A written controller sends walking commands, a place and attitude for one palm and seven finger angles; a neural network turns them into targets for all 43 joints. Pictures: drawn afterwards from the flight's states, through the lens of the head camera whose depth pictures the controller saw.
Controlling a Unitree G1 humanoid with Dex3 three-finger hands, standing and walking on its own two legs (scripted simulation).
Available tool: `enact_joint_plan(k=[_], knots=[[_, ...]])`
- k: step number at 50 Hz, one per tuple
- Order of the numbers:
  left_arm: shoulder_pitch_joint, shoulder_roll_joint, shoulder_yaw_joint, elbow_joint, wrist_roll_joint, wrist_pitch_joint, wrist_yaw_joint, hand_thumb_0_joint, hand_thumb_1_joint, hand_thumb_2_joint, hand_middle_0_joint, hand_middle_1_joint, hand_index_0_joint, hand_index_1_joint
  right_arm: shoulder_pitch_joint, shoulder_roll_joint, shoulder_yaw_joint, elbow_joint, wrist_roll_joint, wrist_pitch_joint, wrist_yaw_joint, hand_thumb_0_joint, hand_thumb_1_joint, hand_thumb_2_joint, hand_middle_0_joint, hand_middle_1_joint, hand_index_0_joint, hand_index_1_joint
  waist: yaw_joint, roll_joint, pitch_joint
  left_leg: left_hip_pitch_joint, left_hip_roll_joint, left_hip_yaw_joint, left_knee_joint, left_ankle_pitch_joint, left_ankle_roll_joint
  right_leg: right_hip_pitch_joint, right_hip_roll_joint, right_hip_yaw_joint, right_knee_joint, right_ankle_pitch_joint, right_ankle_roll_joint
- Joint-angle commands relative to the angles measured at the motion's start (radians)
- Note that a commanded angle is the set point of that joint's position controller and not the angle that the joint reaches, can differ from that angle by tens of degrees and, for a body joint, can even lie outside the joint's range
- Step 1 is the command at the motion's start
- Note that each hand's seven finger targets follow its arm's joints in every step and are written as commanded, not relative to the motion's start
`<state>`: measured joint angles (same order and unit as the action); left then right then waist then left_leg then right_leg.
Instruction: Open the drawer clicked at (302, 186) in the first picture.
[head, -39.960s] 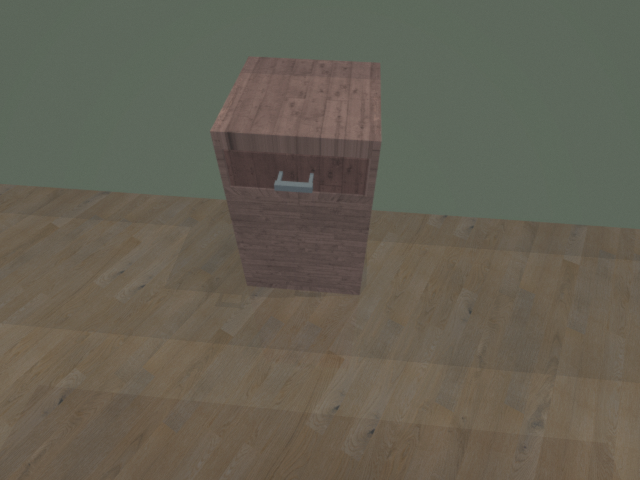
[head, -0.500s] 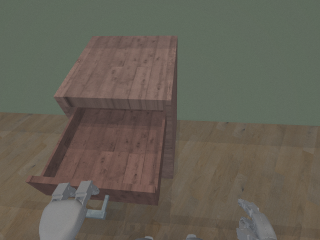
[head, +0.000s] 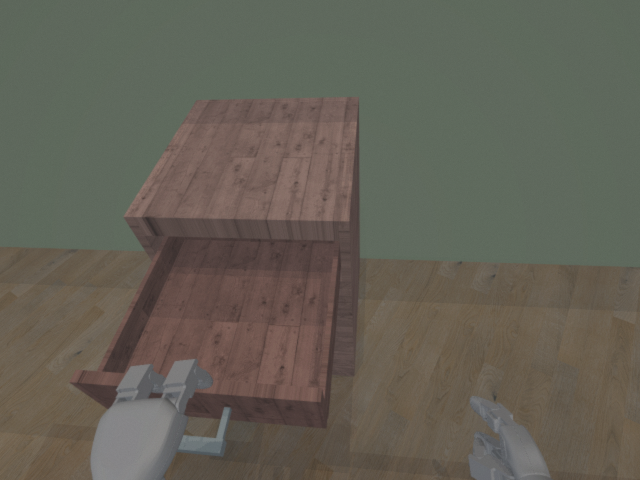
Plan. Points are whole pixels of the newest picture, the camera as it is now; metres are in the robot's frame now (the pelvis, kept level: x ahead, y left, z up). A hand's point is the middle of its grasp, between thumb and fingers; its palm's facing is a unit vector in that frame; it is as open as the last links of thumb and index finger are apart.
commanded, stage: lift the hand off the handle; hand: left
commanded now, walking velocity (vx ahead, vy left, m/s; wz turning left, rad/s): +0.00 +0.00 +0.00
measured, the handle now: (195, 428) +0.22 +0.24 -0.14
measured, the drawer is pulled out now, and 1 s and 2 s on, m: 0.30 0.30 0.30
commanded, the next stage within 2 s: draw the hand back to the body in 0.04 s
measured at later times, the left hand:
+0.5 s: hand (130, 428) +0.17 +0.23 +0.05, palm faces +0.04 -0.14 -0.99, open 13.8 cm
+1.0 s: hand (108, 371) +0.19 +0.21 +0.15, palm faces +0.30 -0.89 -0.35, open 13.1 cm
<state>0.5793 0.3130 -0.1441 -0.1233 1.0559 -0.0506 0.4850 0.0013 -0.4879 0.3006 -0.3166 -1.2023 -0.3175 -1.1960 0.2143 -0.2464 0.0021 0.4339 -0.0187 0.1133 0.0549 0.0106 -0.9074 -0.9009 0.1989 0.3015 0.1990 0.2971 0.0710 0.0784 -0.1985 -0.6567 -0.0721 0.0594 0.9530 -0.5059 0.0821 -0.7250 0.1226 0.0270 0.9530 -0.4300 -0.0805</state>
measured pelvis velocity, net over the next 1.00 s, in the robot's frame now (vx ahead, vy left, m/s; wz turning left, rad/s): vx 0.02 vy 0.01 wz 0.08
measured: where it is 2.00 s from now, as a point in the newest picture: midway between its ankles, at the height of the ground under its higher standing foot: outside the picture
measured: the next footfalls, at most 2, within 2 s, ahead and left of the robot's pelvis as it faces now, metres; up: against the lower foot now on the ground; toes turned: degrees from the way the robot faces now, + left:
none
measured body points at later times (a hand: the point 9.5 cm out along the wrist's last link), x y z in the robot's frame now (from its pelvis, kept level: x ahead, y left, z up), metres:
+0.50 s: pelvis +0.00 +0.01 +0.02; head +0.01 -0.04 +0.46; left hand +0.16 +0.23 +0.10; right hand +0.20 -0.21 -0.08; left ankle -0.02 +0.07 -0.68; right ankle +0.02 -0.07 -0.68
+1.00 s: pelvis +0.02 +0.01 +0.05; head +0.00 -0.01 +0.49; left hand +0.17 +0.26 +0.17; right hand +0.21 -0.19 -0.03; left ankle -0.02 +0.07 -0.68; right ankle +0.02 -0.07 -0.68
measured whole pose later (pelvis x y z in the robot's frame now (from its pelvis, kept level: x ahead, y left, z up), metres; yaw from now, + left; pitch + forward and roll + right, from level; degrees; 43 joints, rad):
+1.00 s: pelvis +0.02 +0.01 +0.05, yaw +4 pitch -1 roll -1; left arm 0.61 0.28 0.06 -0.42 -0.01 -0.06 0.15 0.00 -0.30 0.38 -0.30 -1.08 -0.30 -1.08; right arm 0.29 -0.21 0.06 0.53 0.03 -0.10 -0.09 0.01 -0.91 -0.90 0.20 0.30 0.20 0.30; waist 0.02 0.07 -0.05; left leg -0.20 -0.10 -0.04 0.60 -0.38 0.09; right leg -0.23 0.09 -0.02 0.57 -0.33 -0.06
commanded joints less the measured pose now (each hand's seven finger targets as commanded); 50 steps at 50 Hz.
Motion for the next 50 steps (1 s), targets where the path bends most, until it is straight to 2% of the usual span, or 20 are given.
enact_joint_plan(k=[1,3,4,10,13,17,20,24,28,31,32,37,38,39,40,42,43,46,47,50], knots=[[-0.006,0.105,0.067,-0.166,0.002,-0.006,0.028,0.000,-0.500,0.300,-0.300,-1.200,-0.300,-1.200,-0.116,-0.086,-0.037,-0.173,0.008,-0.047,-0.001,0.000,-0.900,-0.900,0.200,0.300,0.200,0.300,-0.013,-0.096,-0.041,0.075,0.045,-0.095,-0.137,0.223,-0.044,0.087,-0.061,0.117,-0.196,0.162,0.007],[0.011,0.132,0.091,-0.162,0.007,-0.006,0.030,0.000,-0.500,0.300,-0.300,-1.200,-0.300,-1.200,-0.106,-0.088,-0.032,-0.179,0.002,-0.050,0.002,0.000,-0.900,-0.900,0.200,0.300,0.200,0.300,-0.005,-0.114,-0.089,0.075,0.041,-0.089,-0.130,0.229,-0.045,0.103,-0.063,0.144,-0.197,0.164,0.009],[0.019,0.127,0.095,-0.157,-0.001,-0.013,0.030,0.000,-0.500,0.300,-0.300,-1.200,-0.300,-1.200,-0.119,-0.084,-0.035,-0.171,0.009,-0.046,-0.005,0.000,-0.900,-0.900,0.200,0.300,0.200,0.300,-0.004,-0.109,-0.055,0.063,0.042,-0.091,-0.136,0.219,-0.041,0.121,-0.063,0.136,-0.201,0.184,0.006],[-0.023,0.192,0.150,-0.272,0.010,-0.032,0.045,0.000,-0.500,0.300,-0.300,-1.200,-0.300,-1.200,-0.109,-0.091,-0.036,-0.174,-0.007,-0.049,-0.004,0.000,-0.900,-0.900,0.200,0.300,0.200,0.300,0.004,-0.041,-0.135,0.131,0.039,-0.093,-0.126,0.278,-0.052,0.104,-0.061,0.161,-0.193,0.197,-0.005],[0.016,0.200,0.168,-0.294,-0.008,-0.027,0.046,0.000,-0.500,0.300,-0.300,-1.200,-0.300,-1.200,-0.113,-0.090,-0.035,-0.169,-0.006,-0.052,-0.004,0.000,-0.900,-0.900,0.200,0.300,0.200,0.300,0.003,-0.025,-0.127,0.155,0.040,-0.099,-0.132,0.317,-0.058,0.115,-0.058,0.152,-0.195,0.223,-0.007],[0.052,0.172,0.162,-0.233,-0.062,-0.010,0.013,0.000,-0.500,0.300,-0.300,-1.200,-0.300,-1.200,-0.150,-0.088,-0.034,-0.154,0.019,-0.051,-0.011,0.000,-0.900,-0.900,0.200,0.300,0.200,0.300,-0.004,-0.088,-0.045,0.123,0.043,-0.110,-0.178,0.292,-0.040,0.182,-0.068,0.134,-0.237,0.265,0.009],[0.041,0.186,0.160,-0.237,-0.071,0.008,-0.024,0.000,-0.500,0.300,-0.300,-1.200,-0.300,-1.200,-0.147,-0.092,-0.031,-0.152,0.024,-0.052,-0.012,0.000,-0.900,-0.900,0.200,0.300,0.200,0.300,0.003,-0.127,-0.052,0.131,0.050,-0.109,-0.206,0.286,-0.037,0.210,-0.073,0.132,-0.254,0.254,0.021],[0.002,0.197,0.150,-0.312,-0.088,0.003,-0.072,0.000,-0.500,0.300,-0.300,-1.200,-0.300,-1.200,-0.163,-0.088,-0.031,-0.145,0.030,-0.058,-0.020,0.000,-0.900,-0.900,0.200,0.300,0.200,0.300,0.003,-0.084,-0.020,0.188,0.056,-0.113,-0.251,0.273,-0.038,0.221,-0.081,0.131,-0.294,0.199,0.018],[-0.020,0.278,0.225,-0.368,-0.061,-0.009,-0.090,0.000,-0.500,0.300,-0.300,-1.200,-0.300,-1.200,-0.137,-0.090,-0.023,-0.155,0.012,-0.062,-0.022,0.000,-0.900,-0.900,0.200,0.300,0.200,0.300,0.020,-0.039,-0.029,0.231,0.061,-0.109,-0.253,0.276,-0.048,0.196,-0.077,0.149,-0.314,0.141,0.009],[-0.010,0.278,0.255,-0.362,-0.080,-0.016,-0.098,0.000,-0.500,0.300,-0.300,-1.200,-0.300,-1.200,-0.147,-0.087,-0.026,-0.150,0.021,-0.056,-0.026,0.000,-0.900,-0.900,0.200,0.300,0.200,0.300,0.012,-0.054,0.026,0.225,0.065,-0.113,-0.273,0.257,-0.048,0.209,-0.078,0.136,-0.326,0.146,0.009],[0.009,0.293,0.282,-0.358,-0.099,-0.014,-0.101,0.000,-0.500,0.300,-0.300,-1.200,-0.300,-1.200,-0.159,-0.089,-0.023,-0.153,0.028,-0.055,-0.028,0.000,-0.900,-0.900,0.200,0.300,0.200,0.300,0.024,-0.040,0.019,0.224,0.063,-0.121,-0.287,0.258,-0.047,0.236,-0.079,0.134,-0.331,0.153,0.008],[0.001,0.281,0.274,-0.396,-0.147,-0.001,-0.149,0.000,-0.500,0.300,-0.300,-1.200,-0.300,-1.200,-0.168,-0.091,-0.025,-0.153,0.036,-0.054,-0.033,0.000,-0.900,-0.900,0.200,0.300,0.200,0.300,0.014,-0.023,0.004,0.264,0.068,-0.125,-0.312,0.291,-0.047,0.271,-0.084,0.125,-0.350,0.191,0.017],[0.019,-0.143,0.113,-0.308,-0.870,0.014,-0.233,0.000,-0.465,0.315,-0.298,-1.178,-0.298,-1.178,-0.050,-0.024,-0.017,-0.172,0.074,-0.111,-0.059,0.000,-0.900,-0.900,0.200,0.300,0.200,0.300,-0.088,-0.064,0.049,0.405,0.107,-0.162,-0.347,0.305,-0.031,0.401,-0.093,-0.016,-0.343,0.193,0.045],[-0.014,-0.018,0.169,-0.410,-0.935,-0.010,-0.266,0.000,-0.430,0.330,-0.295,-1.155,-0.295,-1.155,-0.075,-0.047,-0.025,-0.171,0.084,-0.165,-0.083,0.000,-0.900,-0.900,0.200,0.300,0.200,0.300,-0.064,-0.078,0.023,0.442,0.133,-0.199,-0.371,0.341,-0.042,0.396,-0.097,0.005,-0.346,0.172,0.053],[-0.006,0.043,0.234,-0.411,-0.938,-0.022,-0.272,0.000,-0.395,0.345,-0.292,-1.133,-0.292,-1.133,-0.067,-0.055,-0.016,-0.153,0.078,-0.186,-0.096,0.000,-0.900,-0.900,0.200,0.300,0.200,0.300,-0.052,-0.026,0.023,0.458,0.124,-0.193,-0.387,0.356,-0.048,0.402,-0.096,0.001,-0.364,0.170,0.054],[0.003,0.119,0.298,-0.481,-1.029,-0.047,-0.287,0.000,-0.325,0.375,-0.287,-1.087,-0.287,-1.087,-0.090,-0.063,-0.003,-0.136,0.066,-0.204,-0.138,0.000,-0.900,-0.900,0.200,0.300,0.200,0.300,-0.035,-0.124,0.046,0.430,0.121,-0.187,-0.422,0.402,-0.060,0.455,-0.114,-0.011,-0.399,0.234,0.057],[-0.047,0.128,0.301,-0.517,-1.036,-0.064,-0.296,0.000,-0.290,0.390,-0.285,-1.065,-0.285,-1.065,-0.080,-0.072,0.004,-0.132,0.057,-0.224,-0.146,0.000,-0.900,-0.900,0.200,0.300,0.200,0.300,-0.038,-0.119,0.045,0.435,0.105,-0.161,-0.437,0.426,-0.060,0.480,-0.123,-0.012,-0.419,0.282,0.056],[-0.048,0.130,0.323,-0.537,-1.078,-0.078,-0.311,0.000,-0.185,0.435,-0.277,-0.997,-0.277,-0.997,-0.084,-0.061,0.013,-0.091,0.052,-0.268,-0.156,0.000,-0.900,-0.900,0.200,0.300,0.200,0.300,-0.045,-0.046,0.174,0.413,0.106,-0.166,-0.478,0.438,-0.083,0.478,-0.135,-0.018,-0.470,0.291,0.044],[-0.068,0.162,0.358,-0.558,-1.080,-0.082,-0.316,0.000,-0.150,0.450,-0.275,-0.975,-0.275,-0.975,-0.090,-0.065,0.015,-0.081,0.052,-0.275,-0.155,0.000,-0.900,-0.900,0.200,0.300,0.200,0.300,-0.038,0.011,0.196,0.406,0.103,-0.172,-0.489,0.434,-0.088,0.484,-0.134,-0.017,-0.487,0.285,0.038],[-0.005,0.137,0.380,-0.533,-1.099,-0.088,-0.335,0.000,-0.045,0.495,-0.268,-0.908,-0.268,-0.908,-0.076,-0.051,0.015,-0.051,0.048,-0.292,-0.144,0.000,-0.900,-0.900,0.200,0.300,0.200,0.300,-0.034,0.045,0.168,0.443,0.100,-0.159,-0.497,0.526,-0.098,0.535,-0.134,-0.025,-0.502,0.352,0.037]])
